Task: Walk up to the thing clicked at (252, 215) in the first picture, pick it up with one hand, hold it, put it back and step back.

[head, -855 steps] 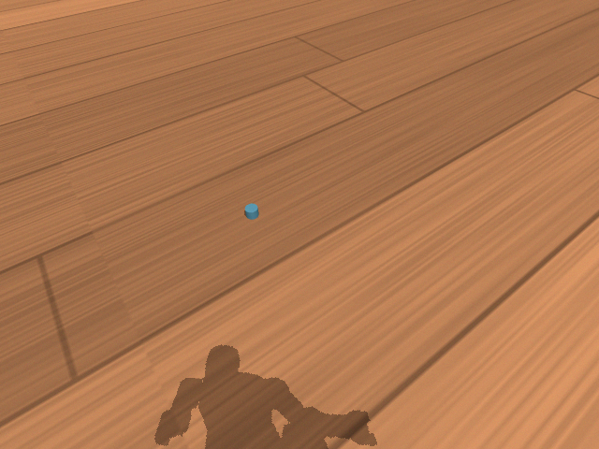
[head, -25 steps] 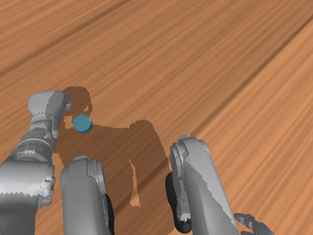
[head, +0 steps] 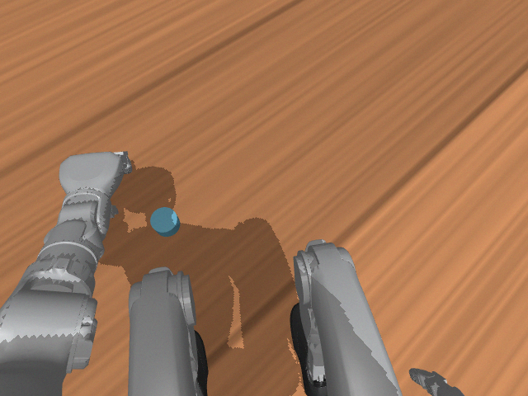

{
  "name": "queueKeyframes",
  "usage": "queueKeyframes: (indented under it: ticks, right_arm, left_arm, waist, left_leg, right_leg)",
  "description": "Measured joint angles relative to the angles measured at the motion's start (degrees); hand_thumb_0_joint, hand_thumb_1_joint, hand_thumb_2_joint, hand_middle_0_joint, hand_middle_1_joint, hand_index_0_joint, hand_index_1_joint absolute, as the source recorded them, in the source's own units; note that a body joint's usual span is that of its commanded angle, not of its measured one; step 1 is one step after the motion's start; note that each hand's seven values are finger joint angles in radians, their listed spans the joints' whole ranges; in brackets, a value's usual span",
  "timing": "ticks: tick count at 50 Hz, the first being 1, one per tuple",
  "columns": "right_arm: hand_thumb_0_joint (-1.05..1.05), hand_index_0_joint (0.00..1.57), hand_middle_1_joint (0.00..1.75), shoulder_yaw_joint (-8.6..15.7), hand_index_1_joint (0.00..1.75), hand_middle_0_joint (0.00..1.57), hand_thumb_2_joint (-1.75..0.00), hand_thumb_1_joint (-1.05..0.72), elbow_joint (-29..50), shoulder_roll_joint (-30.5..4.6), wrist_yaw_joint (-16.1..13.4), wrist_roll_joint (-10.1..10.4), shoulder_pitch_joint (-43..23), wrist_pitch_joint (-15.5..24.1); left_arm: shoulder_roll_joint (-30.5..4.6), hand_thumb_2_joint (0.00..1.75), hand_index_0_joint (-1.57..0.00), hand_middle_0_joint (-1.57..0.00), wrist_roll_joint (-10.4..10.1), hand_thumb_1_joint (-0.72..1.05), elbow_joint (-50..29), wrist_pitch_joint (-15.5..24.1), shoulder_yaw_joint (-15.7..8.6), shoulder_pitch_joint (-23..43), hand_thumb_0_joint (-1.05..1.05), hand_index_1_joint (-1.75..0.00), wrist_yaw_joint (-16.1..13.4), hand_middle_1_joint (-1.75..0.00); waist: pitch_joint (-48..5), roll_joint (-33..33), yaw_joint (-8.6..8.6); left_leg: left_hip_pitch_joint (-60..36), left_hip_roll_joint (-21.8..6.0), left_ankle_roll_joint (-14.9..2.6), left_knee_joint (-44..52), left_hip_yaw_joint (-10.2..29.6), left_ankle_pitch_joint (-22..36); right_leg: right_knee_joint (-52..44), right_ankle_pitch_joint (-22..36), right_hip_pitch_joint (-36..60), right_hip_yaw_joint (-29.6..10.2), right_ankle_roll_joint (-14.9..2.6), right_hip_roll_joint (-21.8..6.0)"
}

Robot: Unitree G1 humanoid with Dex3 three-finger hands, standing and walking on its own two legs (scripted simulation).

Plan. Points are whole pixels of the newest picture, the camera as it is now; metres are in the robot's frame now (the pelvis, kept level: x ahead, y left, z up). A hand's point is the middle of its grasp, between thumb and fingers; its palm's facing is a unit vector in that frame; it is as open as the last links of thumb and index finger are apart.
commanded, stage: go down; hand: left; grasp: from above
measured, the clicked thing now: (165, 222) +0.47 +0.17 -0.36
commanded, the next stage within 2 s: none
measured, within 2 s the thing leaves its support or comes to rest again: neither
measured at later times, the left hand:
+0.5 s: hand (51, 177) +0.44 +0.25 +0.01, palm faces -0.41 +0.00 -0.91, open 12.3 cm
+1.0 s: hand (20, 165) +0.43 +0.25 +0.06, palm faces -0.42 -0.01 -0.91, open 13.8 cm
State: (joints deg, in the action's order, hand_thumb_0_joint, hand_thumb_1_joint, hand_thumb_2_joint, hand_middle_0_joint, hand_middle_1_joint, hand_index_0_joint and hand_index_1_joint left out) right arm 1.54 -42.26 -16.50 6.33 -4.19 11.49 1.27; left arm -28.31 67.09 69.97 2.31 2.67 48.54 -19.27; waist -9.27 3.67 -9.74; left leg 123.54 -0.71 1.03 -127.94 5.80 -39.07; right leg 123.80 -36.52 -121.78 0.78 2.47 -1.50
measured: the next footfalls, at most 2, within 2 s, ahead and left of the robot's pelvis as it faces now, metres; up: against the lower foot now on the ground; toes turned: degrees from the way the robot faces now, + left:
none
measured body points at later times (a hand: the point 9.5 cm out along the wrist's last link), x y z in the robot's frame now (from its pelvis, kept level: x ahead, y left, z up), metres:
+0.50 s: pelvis +0.00 +0.00 +0.10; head +0.17 +0.03 +0.51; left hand +0.46 +0.24 +0.06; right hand +0.09 -0.28 -0.02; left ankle +0.08 +0.13 -0.35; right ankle +0.11 -0.14 -0.35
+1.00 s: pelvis +0.02 +0.01 +0.16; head +0.17 +0.03 +0.58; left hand +0.45 +0.25 +0.11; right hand +0.09 -0.26 +0.03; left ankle +0.08 +0.13 -0.35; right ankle +0.11 -0.14 -0.35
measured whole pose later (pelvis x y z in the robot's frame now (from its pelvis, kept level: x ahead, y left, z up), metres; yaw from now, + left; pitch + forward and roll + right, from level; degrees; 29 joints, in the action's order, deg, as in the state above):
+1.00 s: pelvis +0.02 +0.01 +0.16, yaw +2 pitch +30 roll -4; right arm 1.9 -40.9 -14.2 -0.7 0.5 12.3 -1.9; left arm -27.3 62.7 59.1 0.9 6.3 38.5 -11.6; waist -11.5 3.2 -7.4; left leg 93.5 -1.7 -0.2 -98.5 2.7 -35.6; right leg 94.9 -33.0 -92.3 0.3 2.6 -1.9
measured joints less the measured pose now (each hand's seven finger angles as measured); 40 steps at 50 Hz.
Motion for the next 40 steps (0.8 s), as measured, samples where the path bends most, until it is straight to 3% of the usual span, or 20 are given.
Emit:
queueKeyframes:
  ticks: [10, 15, 40]
  right_arm:
    - [0.01, 0.2, 0.3, -0.1, 0.3, 0.2, -0.89, -0.91, 2.4, 0.2, -2.8, 2.3, -0.2, -2.5]
    - [0.01, 0.2, 0.3, -0.4, 0.3, 0.2, -0.89, -0.91, 3.3, 0.0, -3.9, 2.9, -0.3, -3.0]
    - [0.01, 0.2, 0.3, -0.3, 0.3, 0.2, -0.9, -0.91, 2.1, 2.0, -6.6, 4.5, 0.3, -3.5]
  left_arm:
    - [-0.9, 0.6, -0.51, -0.51, -3.7, -0.01, -6.3, -1.0, 2.7, -2.6, 0.0, -0.67, 7.4, -0.66]
    - [-1.4, 0.67, -0.45, -0.46, -4.6, -0.09, -8.1, -0.7, 3.5, -3.4, 0.0, -0.72, 9.4, -0.71]
    - [0.5, 0.91, -0.2, -0.24, -4.7, -0.4, -10.1, -1.7, 4.1, -7.5, 0.0, -0.93, 8.7, -0.89]
  waist:
    - [-1.5, 0.0, 1.36]
    - [-1.8, -0.3, 1.59]
    - [-2.0, -0.2, 2.1]
  left_leg:
    - [-8.2, -0.2, -0.23, 8.4, -0.9, 1.3]
    - [-11.8, -0.2, -0.28, 12.0, -1.2, 1.9]
    - [-25.7, -0.7, -1.17, 25.3, -2.7, 3.3]
  right_leg:
    - [-7.9, 1.0, 8.0, -0.1, -0.3, -0.4]
    - [-11.4, 1.5, 11.6, 0.0, -0.38, -0.5]
    - [-24.8, 3.1, 25.4, -0.4, 0.08, -0.6]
